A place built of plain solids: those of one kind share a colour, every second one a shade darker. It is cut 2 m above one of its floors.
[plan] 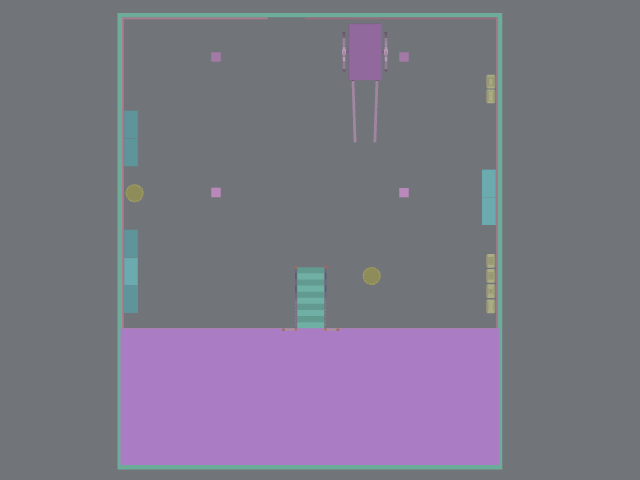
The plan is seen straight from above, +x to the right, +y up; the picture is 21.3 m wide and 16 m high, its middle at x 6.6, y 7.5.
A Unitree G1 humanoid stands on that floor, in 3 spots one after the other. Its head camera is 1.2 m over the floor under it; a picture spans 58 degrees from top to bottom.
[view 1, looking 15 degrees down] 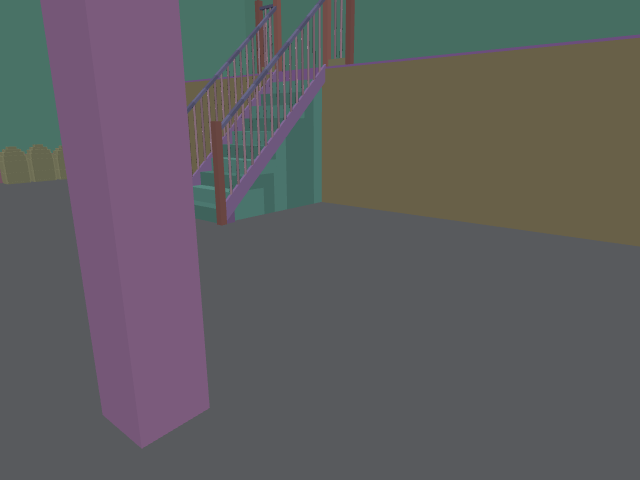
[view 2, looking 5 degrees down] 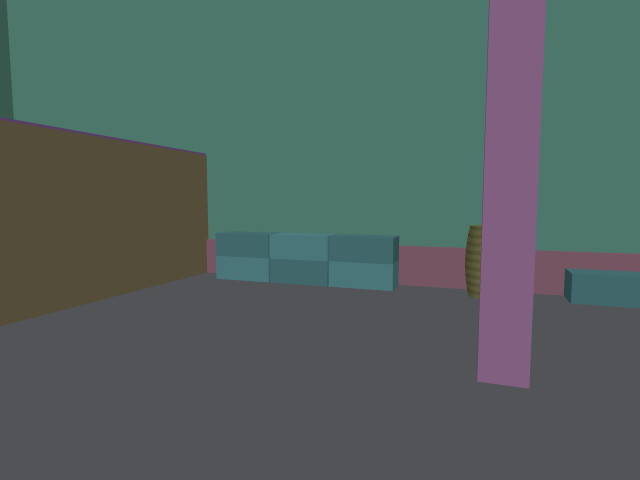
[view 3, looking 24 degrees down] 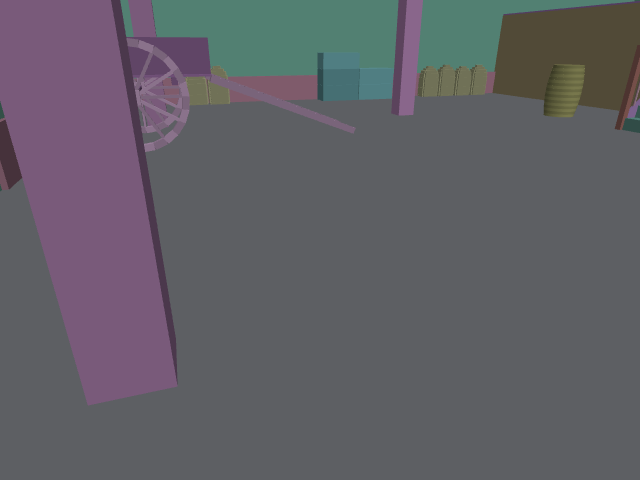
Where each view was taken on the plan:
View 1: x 1.56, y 9.89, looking -51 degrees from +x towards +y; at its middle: ground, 4.64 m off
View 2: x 6.29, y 8.89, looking -160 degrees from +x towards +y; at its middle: bales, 6.15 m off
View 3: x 1.56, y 13.32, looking -18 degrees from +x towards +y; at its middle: ground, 2.95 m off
